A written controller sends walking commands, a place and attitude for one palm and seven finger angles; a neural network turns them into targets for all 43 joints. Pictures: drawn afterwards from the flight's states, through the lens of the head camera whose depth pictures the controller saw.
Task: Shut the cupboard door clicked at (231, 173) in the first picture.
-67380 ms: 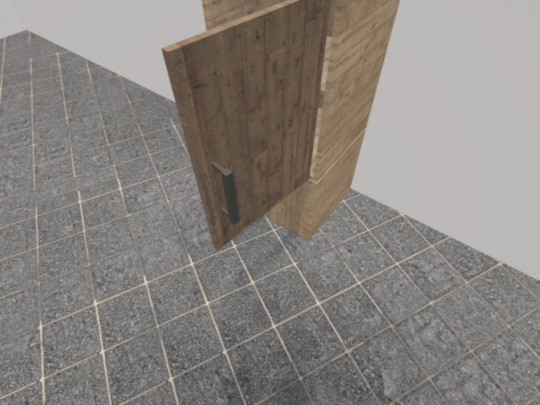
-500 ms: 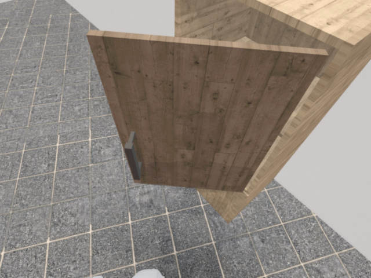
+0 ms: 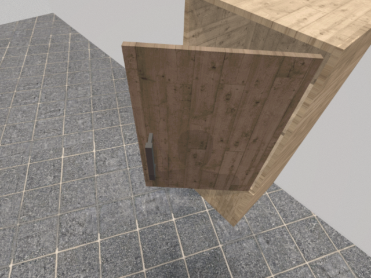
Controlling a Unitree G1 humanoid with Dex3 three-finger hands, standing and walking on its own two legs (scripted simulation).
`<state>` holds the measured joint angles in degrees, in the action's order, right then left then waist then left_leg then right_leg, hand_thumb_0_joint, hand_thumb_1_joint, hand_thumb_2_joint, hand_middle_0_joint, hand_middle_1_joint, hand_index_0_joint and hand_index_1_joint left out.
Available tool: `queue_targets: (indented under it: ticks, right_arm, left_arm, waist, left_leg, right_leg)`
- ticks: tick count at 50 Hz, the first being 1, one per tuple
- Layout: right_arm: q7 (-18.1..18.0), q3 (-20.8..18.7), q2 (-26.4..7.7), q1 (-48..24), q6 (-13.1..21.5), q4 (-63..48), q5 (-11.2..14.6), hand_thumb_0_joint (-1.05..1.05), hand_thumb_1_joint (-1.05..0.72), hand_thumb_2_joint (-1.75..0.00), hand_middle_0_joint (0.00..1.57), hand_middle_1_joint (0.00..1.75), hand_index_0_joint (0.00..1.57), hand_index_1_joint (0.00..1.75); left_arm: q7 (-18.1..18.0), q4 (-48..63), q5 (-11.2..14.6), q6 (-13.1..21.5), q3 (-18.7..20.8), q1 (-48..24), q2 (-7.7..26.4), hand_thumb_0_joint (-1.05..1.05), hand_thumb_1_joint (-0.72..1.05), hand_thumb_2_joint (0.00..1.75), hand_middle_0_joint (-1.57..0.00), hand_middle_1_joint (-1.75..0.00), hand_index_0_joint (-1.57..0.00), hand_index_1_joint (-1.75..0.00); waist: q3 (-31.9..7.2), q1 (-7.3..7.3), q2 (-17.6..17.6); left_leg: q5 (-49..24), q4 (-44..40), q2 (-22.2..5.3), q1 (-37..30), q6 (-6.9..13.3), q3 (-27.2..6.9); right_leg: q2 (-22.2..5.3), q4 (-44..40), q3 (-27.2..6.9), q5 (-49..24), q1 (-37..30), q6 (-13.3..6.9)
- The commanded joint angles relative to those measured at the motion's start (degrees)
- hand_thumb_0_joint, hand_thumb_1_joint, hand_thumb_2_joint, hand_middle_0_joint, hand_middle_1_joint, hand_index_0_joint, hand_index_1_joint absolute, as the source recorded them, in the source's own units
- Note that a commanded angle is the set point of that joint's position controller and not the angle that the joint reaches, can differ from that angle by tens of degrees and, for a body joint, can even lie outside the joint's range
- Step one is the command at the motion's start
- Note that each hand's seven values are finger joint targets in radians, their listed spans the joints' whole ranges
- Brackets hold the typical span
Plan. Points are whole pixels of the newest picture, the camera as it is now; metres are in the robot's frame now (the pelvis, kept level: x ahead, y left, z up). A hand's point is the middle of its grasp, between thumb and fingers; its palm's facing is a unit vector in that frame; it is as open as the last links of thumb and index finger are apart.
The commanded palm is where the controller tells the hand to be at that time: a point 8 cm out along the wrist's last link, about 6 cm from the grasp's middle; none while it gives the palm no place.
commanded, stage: come to a stop and stand still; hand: left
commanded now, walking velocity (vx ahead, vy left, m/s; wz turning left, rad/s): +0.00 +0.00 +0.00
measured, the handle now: (151, 158) +0.47 +0.13 -0.11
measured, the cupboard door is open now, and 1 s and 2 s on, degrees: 45 45 45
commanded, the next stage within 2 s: look again from close up in 0.74 s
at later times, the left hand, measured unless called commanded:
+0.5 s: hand out of the picture -0.12 +0.13 -0.17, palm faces +0.08 -0.98 -0.16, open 7.3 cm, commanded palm none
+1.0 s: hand out of the picture -0.09 +0.19 -0.21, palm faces +0.06 -0.99 -0.16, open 7.3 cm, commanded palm none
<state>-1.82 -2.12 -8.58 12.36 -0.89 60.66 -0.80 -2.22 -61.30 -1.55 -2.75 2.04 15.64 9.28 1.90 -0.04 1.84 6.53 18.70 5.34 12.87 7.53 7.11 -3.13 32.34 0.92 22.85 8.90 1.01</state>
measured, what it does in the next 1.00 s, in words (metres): steps on the spot: right foot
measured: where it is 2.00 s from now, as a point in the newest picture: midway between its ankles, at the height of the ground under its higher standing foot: outside the picture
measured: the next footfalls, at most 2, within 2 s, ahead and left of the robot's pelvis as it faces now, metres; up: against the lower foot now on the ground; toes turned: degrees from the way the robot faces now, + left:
right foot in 0.06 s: -0.02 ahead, -0.14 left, +0.00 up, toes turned -2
right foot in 1.18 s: -0.07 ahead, -0.07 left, +0.00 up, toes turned -3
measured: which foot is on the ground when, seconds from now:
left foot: down 0.00-1.00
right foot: up 0.00-0.04, down 0.06-1.00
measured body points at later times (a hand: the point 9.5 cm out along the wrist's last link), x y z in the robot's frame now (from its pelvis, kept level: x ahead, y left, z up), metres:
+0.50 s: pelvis -0.06 -0.02 +0.00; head -0.05 -0.02 +0.45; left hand -0.12 +0.18 -0.16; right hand -0.11 -0.22 -0.16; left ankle +0.04 +0.04 -0.74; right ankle -0.06 -0.14 -0.74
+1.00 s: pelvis -0.08 +0.03 -0.03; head -0.07 +0.05 +0.42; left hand -0.09 +0.24 -0.19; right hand -0.09 -0.20 -0.18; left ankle +0.04 +0.04 -0.74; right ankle -0.10 -0.14 -0.74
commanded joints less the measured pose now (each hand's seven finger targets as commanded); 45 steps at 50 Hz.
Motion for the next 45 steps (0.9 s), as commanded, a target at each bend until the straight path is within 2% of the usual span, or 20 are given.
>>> queue_targets:
  ticks: [1, 4, 6, 8, 10, 16, 20, 21, 26, 29, 32, 34, 37, 38, 40, 41, 42, 43, 44, 45]
  right_arm:
    - [-0.1, -1.3, -6.4, 3.2, 0.7, -0.4, 0.1, 0.0, -0.9, -0.9, 0.2, 0.3, 0.2, 0.3]
    - [0.3, -0.6, -4.4, 5.3, 0.7, 0.7, 0.1, 0.0, -0.9, -0.9, 0.2, 0.3, 0.2, 0.3]
    - [0.4, -0.4, -3.8, 7.4, 0.6, 1.9, -0.1, 0.0, -0.9, -0.9, 0.2, 0.3, 0.2, 0.3]
    - [0.4, 0.0, -3.4, 9.1, 0.6, 3.1, 0.0, 0.0, -0.9, -0.9, 0.2, 0.3, 0.2, 0.3]
    - [0.4, 0.2, -3.5, 10.3, 0.4, 3.9, -0.1, 0.0, -0.9, -0.9, 0.2, 0.3, 0.2, 0.3]
    - [0.0, -0.5, -4.5, 9.4, 0.0, 3.9, -0.3, 0.0, -0.9, -0.9, 0.2, 0.3, 0.2, 0.3]
    - [-0.1, -1.1, -4.0, 9.4, -0.2, 3.6, -0.3, 0.0, -0.9, -0.9, 0.2, 0.3, 0.2, 0.3]
    - [-0.1, -1.1, -3.5, 9.5, -0.2, 3.5, -0.3, 0.0, -0.9, -0.9, 0.2, 0.3, 0.2, 0.3]
    - [0.0, -0.8, 0.4, 13.0, -0.9, 4.6, -0.1, 0.0, -0.9, -0.9, 0.2, 0.3, 0.2, 0.3]
    - [0.2, -0.7, 1.3, 15.2, -1.1, 4.9, -0.2, 0.0, -0.9, -0.9, 0.2, 0.3, 0.2, 0.3]
    - [0.0, -0.4, 1.9, 15.9, -0.8, 5.0, -0.1, 0.0, -0.9, -0.9, 0.2, 0.3, 0.2, 0.3]
    - [-0.1, 0.0, 1.9, 15.7, -0.3, 4.5, -0.3, 0.0, -0.9, -0.9, 0.2, 0.3, 0.2, 0.3]
    - [-0.7, -0.6, -2.4, 10.8, 0.4, 2.5, -0.8, 0.0, -0.9, -0.9, 0.2, 0.3, 0.2, 0.3]
    - [-0.7, -0.9, -4.3, 8.1, 0.5, 1.6, -0.6, 0.0, -0.9, -0.9, 0.2, 0.3, 0.2, 0.3]
    - [-0.8, -1.3, -5.4, 4.7, 0.6, 0.1, -0.5, 0.0, -0.9, -0.9, 0.2, 0.3, 0.2, 0.3]
    - [-0.9, -1.3, -5.3, 3.6, 0.9, -0.4, -0.5, 0.0, -0.9, -0.9, 0.2, 0.3, 0.2, 0.3]
    - [0.1, -1.3, -7.5, -1.6, 0.7, -4.1, -0.5, 0.0, -0.9, -0.9, 0.2, 0.3, 0.2, 0.3]
    - [1.2, 0.1, -0.1, 1.0, 1.2, -4.7, -0.6, 0.0, -0.9, -0.9, 0.2, 0.3, 0.2, 0.3]
    - [1.5, -0.2, 0.6, 6.3, 1.0, -4.2, -1.2, 0.0, -0.9, -0.9, 0.2, 0.3, 0.2, 0.3]
    - [1.8, -0.1, 0.6, 10.9, 1.2, -3.7, -1.1, 0.0, -0.9, -0.9, 0.2, 0.3, 0.2, 0.3]
  left_arm:
    - [-0.5, -0.8, 0.1, 0.8, 0.5, 9.3, 3.9, 0.0, 0.9, 0.9, -0.2, -0.3, -0.2, -0.3]
    - [-0.6, -0.9, 0.3, 1.7, 0.2, 8.9, 5.0, 0.0, 0.9, 0.9, -0.2, -0.3, -0.2, -0.3]
    - [-0.5, -0.7, 0.5, 2.5, -0.2, 6.2, 4.3, 0.0, 0.9, 0.9, -0.2, -0.3, -0.2, -0.3]
    - [-0.6, -0.3, 0.7, 2.7, -0.6, 4.8, 3.3, 0.0, 0.9, 0.9, -0.2, -0.3, -0.2, -0.3]
    - [-0.7, -0.5, 0.8, 2.4, -0.6, 5.8, 2.5, 0.0, 0.9, 0.9, -0.2, -0.3, -0.2, -0.3]
    - [-0.7, -2.5, 0.1, 1.2, -0.2, 14.1, 1.1, 0.0, 0.9, 0.9, -0.2, -0.3, -0.2, -0.3]
    - [-0.8, -3.5, 0.1, 1.2, 0.2, 18.3, 0.0, 0.0, 0.9, 0.9, -0.2, -0.3, -0.2, -0.3]
    - [-0.8, -3.5, 0.1, 1.5, 0.1, 18.4, -0.2, 0.0, 0.9, 0.9, -0.2, -0.3, -0.2, -0.3]
    - [-1.0, -1.8, 0.5, 2.6, 0.1, 10.9, 0.8, 0.0, 0.9, 0.9, -0.2, -0.3, -0.2, -0.3]
    - [-1.1, 0.0, 0.6, 2.9, 0.0, 4.1, 1.2, 0.0, 0.9, 0.9, -0.2, -0.3, -0.2, -0.3]
    - [-0.9, -0.2, 0.3, 2.9, -0.2, 3.2, 0.9, 0.0, 0.9, 0.9, -0.2, -0.3, -0.2, -0.3]
    - [-0.7, -0.9, 0.3, 2.5, -0.3, 5.3, 0.5, 0.0, 0.9, 0.9, -0.2, -0.3, -0.2, -0.3]
    - [-0.6, -2.7, -0.2, 1.1, 0.1, 13.3, -1.5, 0.0, 0.9, 0.9, -0.2, -0.3, -0.2, -0.3]
    - [-0.5, -3.8, -0.6, 0.4, 0.5, 16.5, -1.6, 0.0, 0.9, 0.9, -0.2, -0.3, -0.2, -0.3]
    - [-0.6, -5.0, -0.5, -0.7, 1.3, 22.0, -0.8, 0.0, 0.9, 0.9, -0.2, -0.3, -0.2, -0.3]
    - [-0.7, -5.0, -0.4, -0.4, 1.4, 22.8, -1.0, 0.0, 0.9, 0.9, -0.2, -0.3, -0.2, -0.3]
    - [-1.1, -2.4, 0.5, 2.4, -0.8, 20.7, 2.5, 0.0, 0.9, 0.9, -0.2, -0.3, -0.2, -0.3]
    - [-1.5, 0.6, -0.1, 4.0, -0.8, 15.5, 1.3, 0.0, 0.9, 0.9, -0.2, -0.3, -0.2, -0.3]
    - [-1.6, 3.0, -0.3, 4.9, 0.0, 9.7, 2.7, 0.0, 0.9, 0.9, -0.2, -0.3, -0.2, -0.3]
    - [-1.8, 5.4, -0.2, 5.7, 0.0, 7.6, 4.0, 0.0, 0.9, 0.9, -0.2, -0.3, -0.2, -0.3]
  waist:
    - [0.7, -1.4, -4.9]
    - [1.4, -0.01, -0.9]
    - [2.2, 1.41, 7.0]
    - [3.8, 1.99, 6.2]
    - [5.8, 1.97, 1.9]
    - [8.3, -1.27, -6.8]
    - [4.2, -1.82, -5.1]
    - [3.5, -1.72, -2.4]
    - [3.3, 2.56, 7.8]
    - [5.5, 4.55, 6.2]
    - [9.0, 4.69, 0.9]
    - [11.0, 3.47, -4.7]
    - [12.3, -1.26, -15.0]
    - [10.6, -2.97, -16.9]
    - [4.3, -4.64, -14.5]
    - [2.4, -5.17, -10.6]
    - [6.5, -5.04, 0.1]
    - [3.7, -1.8, 5.1]
    - [5.4, 2.58, 4.2]
    - [-0.3, 3.67, 0.5]
  left_leg:
    - [12.9, -10.4, -13.6, 1.6, -7.2, -16.2]
    - [10.2, -5.8, -8.7, -1.5, -9.5, -11.3]
    - [5.2, -1.0, -8.8, -6.2, -7.1, -9.3]
    - [3.7, -0.2, -9.5, -7.1, -6.4, -9.5]
    - [8.5, -2.8, -10.2, -5.0, -6.3, -11.1]
    - [27.4, -13.9, -12.7, 8.2, -6.4, -16.7]
    - [25.0, -13.4, -11.6, 6.4, -7.8, -14.7]
    - [22.5, -11.5, -10.9, 4.8, -7.4, -13.6]
    - [7.5, 10.6, -6.8, -9.4, -7.2, -7.4]
    - [7.8, 18.1, -7.1, -8.3, -7.5, -6.8]
    - [9.7, 16.9, -8.2, -6.5, -7.5, -7.1]
    - [15.4, 8.0, -9.7, -1.2, -6.8, -10.8]
    - [39.7, -14.4, -17.2, 19.5, -4.2, -24.4]
    - [42.6, -19.3, -18.8, 23.8, -5.2, -26.5]
    - [35.9, -22.3, -18.9, 22.3, -8.3, -23.7]
    - [31.3, -20.7, -18.4, 19.0, -7.9, -21.6]
    - [7.7, 2.6, -10.3, 13.5, -6.8, -7.4]
    - [7.6, 14.3, -6.7, 8.4, -6.5, -4.9]
    - [6.5, 21.0, -5.4, 10.2, -6.5, -5.9]
    - [8.1, 27.9, -5.3, 8.8, -6.1, -6.3]
  right_leg:
    - [-0.9, -12.9, -0.3, -7.3, -3.7, -2.2]
    - [-5.8, -16.2, -5.6, -2.4, 2.3, -5.2]
    - [-5.7, -18.0, -5.9, -1.6, 7.6, -4.7]
    - [-5.5, -17.8, -5.5, -1.3, 9.7, -4.0]
    - [-3.8, -15.9, -4.4, 1.0, 10.6, -3.4]
    - [0.4, -8.7, -0.1, 0.3, 2.6, -2.8]
    - [1.0, -8.5, 0.3, 0.5, 1.7, -3.2]
    - [0.6, -10.3, -0.8, 0.4, 2.3, -3.5]
    - [-7.4, -21.9, -9.8, 13.1, 21.2, -6.5]
    - [-8.8, -22.7, -10.7, 15.5, 26.6, -7.7]
    - [-7.2, -19.8, -9.6, 16.1, 29.4, -7.2]
    - [-3.9, -15.1, -7.4, 14.3, 26.0, -5.7]
    - [3.2, 1.0, 0.4, 2.2, 5.4, -2.7]
    - [4.5, 9.3, 2.8, 1.1, 0.7, -2.4]
    - [5.3, 21.8, 3.2, 3.7, -2.3, -2.7]
    - [4.8, 22.6, 2.5, 3.7, -1.5, -2.8]
    - [0.4, -2.5, -1.1, 0.8, 3.8, -4.6]
    - [-4.0, -15.3, -10.4, 3.8, 11.1, -6.5]
    - [-8.2, -16.1, -14.1, -3.5, 12.8, -9.5]
    - [-10.4, -15.3, -13.0, -14.1, 9.4, -12.0]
